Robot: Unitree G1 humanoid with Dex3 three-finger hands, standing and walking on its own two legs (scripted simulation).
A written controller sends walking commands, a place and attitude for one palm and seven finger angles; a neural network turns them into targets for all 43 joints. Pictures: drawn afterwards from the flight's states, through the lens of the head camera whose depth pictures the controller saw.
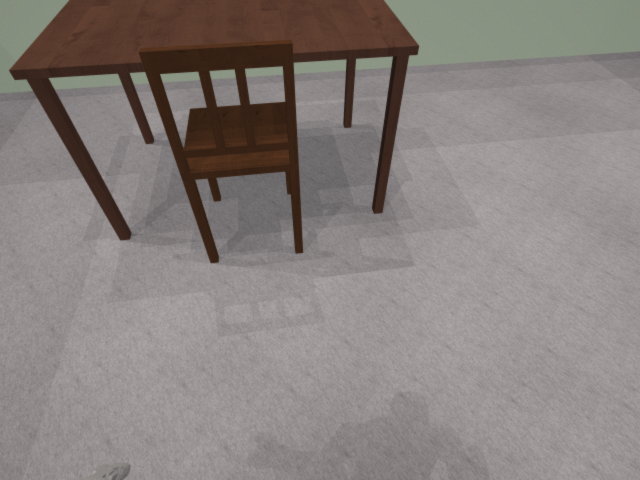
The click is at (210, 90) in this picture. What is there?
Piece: chair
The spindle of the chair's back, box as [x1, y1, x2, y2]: [198, 71, 224, 147]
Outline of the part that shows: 201,71 198,72 216,147 224,147 224,141 209,72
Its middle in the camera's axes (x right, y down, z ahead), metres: -0.31 -0.36 +1.10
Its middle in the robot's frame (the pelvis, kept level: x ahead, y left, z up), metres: +1.05 +0.36 -0.10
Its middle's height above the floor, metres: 0.67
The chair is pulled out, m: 0.00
